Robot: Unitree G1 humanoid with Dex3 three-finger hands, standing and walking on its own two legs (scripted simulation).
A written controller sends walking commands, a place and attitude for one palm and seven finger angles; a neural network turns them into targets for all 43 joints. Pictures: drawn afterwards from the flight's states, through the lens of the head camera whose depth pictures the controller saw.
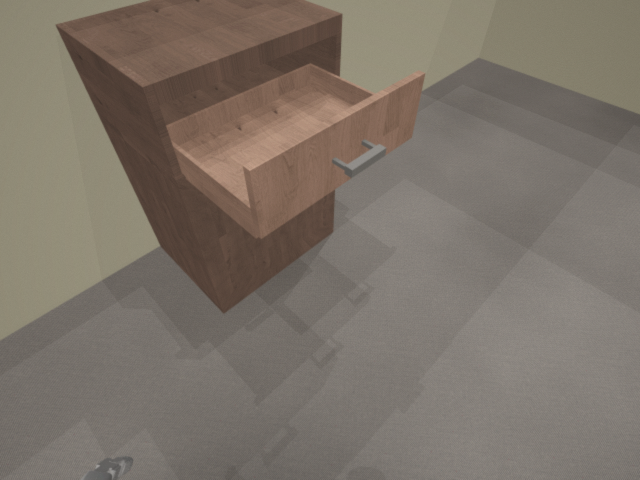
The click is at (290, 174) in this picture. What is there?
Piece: drawer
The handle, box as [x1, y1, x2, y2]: [332, 139, 385, 177]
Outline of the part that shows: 385,147 380,144 376,146 364,139 362,140 361,144 368,147 370,149 348,164 344,163 335,157 332,159 332,162 344,169 344,173 352,177 382,157 385,154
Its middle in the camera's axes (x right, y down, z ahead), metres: +0.08 -0.18 +0.85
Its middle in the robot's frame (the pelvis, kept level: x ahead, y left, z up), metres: +0.76 -0.04 -0.04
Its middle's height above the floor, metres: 0.73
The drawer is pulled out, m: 0.30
